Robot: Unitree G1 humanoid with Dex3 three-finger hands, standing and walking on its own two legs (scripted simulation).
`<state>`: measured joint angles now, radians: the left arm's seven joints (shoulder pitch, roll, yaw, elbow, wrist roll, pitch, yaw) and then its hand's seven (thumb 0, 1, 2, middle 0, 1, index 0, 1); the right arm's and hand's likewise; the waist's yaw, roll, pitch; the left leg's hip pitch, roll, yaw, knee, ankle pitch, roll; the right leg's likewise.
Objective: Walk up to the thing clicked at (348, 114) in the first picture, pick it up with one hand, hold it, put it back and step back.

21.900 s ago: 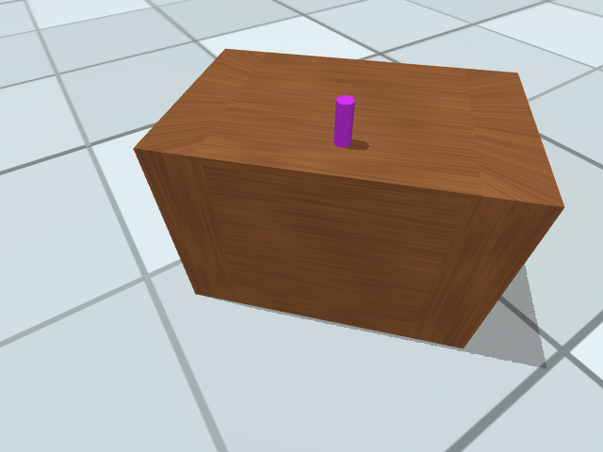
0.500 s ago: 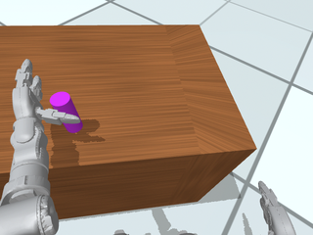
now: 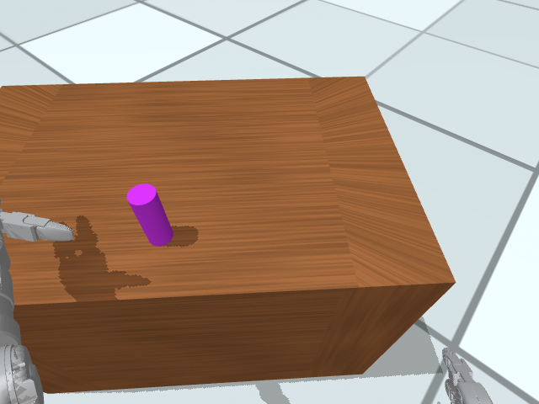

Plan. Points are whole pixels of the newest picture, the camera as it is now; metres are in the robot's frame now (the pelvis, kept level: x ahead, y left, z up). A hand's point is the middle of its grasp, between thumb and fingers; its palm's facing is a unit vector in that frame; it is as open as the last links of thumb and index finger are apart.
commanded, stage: sink last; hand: left
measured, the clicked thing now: (152, 216) +0.44 +0.22 +0.02
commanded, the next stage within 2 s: home in 0.94 s
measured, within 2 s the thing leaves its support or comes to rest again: neither
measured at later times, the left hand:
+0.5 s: hand (50, 352) +0.19 +0.25 +0.11, palm faces +0.33 -0.87 -0.37, open 17.4 cm
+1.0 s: hand out of the picture +0.15 +0.25 +0.11, palm faces +0.39 -0.82 -0.42, open 17.4 cm
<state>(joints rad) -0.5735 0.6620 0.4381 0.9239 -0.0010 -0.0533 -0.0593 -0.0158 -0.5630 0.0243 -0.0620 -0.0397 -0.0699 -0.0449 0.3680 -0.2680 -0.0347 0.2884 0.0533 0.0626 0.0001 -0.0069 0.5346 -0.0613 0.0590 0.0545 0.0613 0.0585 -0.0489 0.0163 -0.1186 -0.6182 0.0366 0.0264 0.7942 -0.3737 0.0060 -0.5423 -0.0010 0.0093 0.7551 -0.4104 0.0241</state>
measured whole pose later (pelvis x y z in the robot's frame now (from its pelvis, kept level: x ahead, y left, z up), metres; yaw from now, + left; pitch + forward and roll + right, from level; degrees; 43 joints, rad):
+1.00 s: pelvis -0.03 -0.03 +0.01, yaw +2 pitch +0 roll +1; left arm 0.50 0.33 0.34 -0.14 -0.08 -0.20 0.03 -0.01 -0.54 0.02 -0.06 -0.05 -0.07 -0.05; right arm 0.40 -0.24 -0.14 0.36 0.04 -0.08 -0.06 -0.01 0.51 -0.06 0.06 0.05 0.06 0.06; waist 0.04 0.04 -0.02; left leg -0.37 0.02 0.00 0.66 -0.29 -0.02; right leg -0.32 -0.02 -0.02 0.70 -0.38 0.00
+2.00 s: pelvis +0.00 -0.01 +0.02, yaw +1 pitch +1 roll +0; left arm 0.27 0.18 0.01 0.47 -0.01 -0.06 0.10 -0.01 -0.55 0.04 -0.05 -0.05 -0.06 -0.05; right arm 0.24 -0.22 0.00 0.66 0.01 -0.04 -0.08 0.01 -0.90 -0.90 0.20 0.30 0.21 0.30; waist 0.00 0.01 0.01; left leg -0.32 0.02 0.03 0.59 -0.30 0.00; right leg -0.25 -0.01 0.00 0.58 -0.35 0.02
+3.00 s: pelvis -0.03 -0.01 +0.04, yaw +2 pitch -3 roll +0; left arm 0.18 0.35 -0.01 1.15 0.02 -0.01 0.00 -0.01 -0.56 0.04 -0.05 -0.04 -0.06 -0.05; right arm 0.16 -0.36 0.01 1.13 -0.02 0.00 0.01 0.01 -0.90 -0.90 0.20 0.30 0.21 0.30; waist 0.00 0.02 0.03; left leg -0.18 0.01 0.00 0.36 -0.13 0.00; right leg -0.10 -0.02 -0.02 0.35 -0.20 0.02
